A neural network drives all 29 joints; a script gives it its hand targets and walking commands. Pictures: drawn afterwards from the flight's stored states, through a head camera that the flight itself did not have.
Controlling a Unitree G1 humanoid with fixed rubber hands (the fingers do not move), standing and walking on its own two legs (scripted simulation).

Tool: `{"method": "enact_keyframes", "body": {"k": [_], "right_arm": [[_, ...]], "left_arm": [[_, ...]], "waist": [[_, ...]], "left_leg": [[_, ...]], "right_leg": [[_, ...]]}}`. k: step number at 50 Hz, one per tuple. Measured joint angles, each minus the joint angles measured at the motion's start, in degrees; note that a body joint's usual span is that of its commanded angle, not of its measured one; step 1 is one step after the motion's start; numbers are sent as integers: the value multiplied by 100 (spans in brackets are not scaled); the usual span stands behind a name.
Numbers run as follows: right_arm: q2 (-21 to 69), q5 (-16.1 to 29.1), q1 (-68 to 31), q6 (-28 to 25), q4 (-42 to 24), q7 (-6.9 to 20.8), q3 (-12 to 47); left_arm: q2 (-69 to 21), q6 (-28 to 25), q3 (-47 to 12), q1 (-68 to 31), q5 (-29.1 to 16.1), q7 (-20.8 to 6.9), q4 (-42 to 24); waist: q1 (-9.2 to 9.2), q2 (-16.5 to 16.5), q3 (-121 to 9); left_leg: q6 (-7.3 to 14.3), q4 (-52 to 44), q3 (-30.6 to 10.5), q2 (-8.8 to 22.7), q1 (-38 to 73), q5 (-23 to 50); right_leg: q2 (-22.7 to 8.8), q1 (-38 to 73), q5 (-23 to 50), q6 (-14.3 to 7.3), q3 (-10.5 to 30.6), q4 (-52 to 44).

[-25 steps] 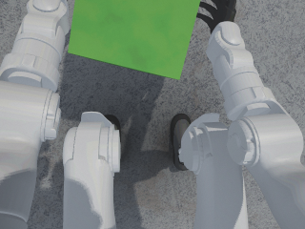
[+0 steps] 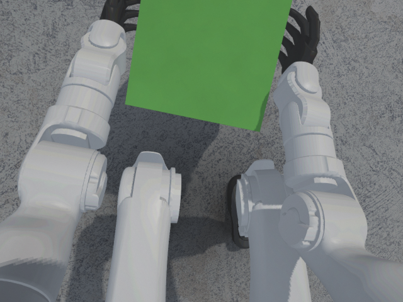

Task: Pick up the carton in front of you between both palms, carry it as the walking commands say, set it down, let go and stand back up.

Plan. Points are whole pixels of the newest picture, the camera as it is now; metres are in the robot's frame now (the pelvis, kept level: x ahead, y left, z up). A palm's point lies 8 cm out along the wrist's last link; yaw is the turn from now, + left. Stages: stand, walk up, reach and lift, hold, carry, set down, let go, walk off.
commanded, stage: reach and lift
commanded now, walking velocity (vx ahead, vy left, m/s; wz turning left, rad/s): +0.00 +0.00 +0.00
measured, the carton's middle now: (202, 64) +0.50 +0.04 -0.20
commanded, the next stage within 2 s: none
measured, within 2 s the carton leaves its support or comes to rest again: neither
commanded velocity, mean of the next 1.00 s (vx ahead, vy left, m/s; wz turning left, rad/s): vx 0.00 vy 0.00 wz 0.00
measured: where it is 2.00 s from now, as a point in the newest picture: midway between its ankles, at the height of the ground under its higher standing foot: (196, 222)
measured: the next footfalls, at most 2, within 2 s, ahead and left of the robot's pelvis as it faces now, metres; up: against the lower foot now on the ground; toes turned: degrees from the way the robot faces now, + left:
none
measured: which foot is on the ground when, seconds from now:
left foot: down 0.00-1.00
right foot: down 0.00-1.00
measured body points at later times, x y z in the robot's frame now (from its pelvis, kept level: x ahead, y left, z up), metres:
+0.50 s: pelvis +0.01 -0.01 +0.13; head +0.25 +0.04 +0.50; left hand +0.49 +0.20 +0.05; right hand +0.49 -0.11 +0.06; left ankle +0.11 +0.12 -0.35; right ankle +0.12 -0.14 -0.35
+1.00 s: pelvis +0.06 -0.01 +0.27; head +0.20 +0.02 +0.69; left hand +0.44 +0.19 +0.21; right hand +0.46 -0.12 +0.23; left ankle +0.11 +0.12 -0.35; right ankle +0.12 -0.14 -0.35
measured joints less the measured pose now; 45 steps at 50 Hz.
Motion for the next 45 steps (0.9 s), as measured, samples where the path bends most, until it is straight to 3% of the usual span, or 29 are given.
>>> {"method": "enact_keyframes", "body": {"k": [3,8,17,31,45], "right_arm": [[155,-173,306,153,-284,47,-128],[380,-786,436,455,-255,223,-595],[547,-1431,694,698,-364,453,-857],[635,-1127,1832,689,-904,482,-205],[712,-1193,2855,598,-741,555,125]], "left_arm": [[-191,207,290,237,188,-49,-229],[-534,450,992,375,814,-176,-60],[-998,511,1814,863,1552,-291,-245],[-1423,564,1704,2262,1272,-197,-1301],[-1812,454,1784,3459,1266,-135,-1437]], "waist": [[29,66,-287],[21,252,-836],[-8,368,-1499],[12,353,-1933],[38,447,-2099]], "left_leg": [[-64,-241,-56,-110,208,63],[-123,-796,-154,-258,549,200],[-151,-1799,-193,-299,1185,339],[-185,-2950,-246,-284,2523,278],[-131,-4476,-317,-246,4724,368]], "right_leg": [[-39,231,-1,-47,-11,-204],[-61,607,43,-161,-35,-716],[-7,1196,185,-192,73,-1657],[-41,2467,161,-350,165,-2746],[-120,4648,282,-486,275,-4268]]}}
